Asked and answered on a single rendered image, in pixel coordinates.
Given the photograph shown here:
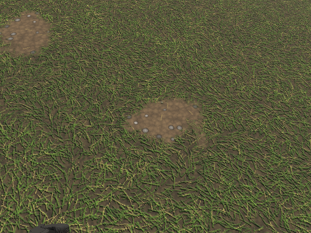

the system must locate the left robot hand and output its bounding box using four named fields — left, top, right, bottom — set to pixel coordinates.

left=29, top=223, right=69, bottom=233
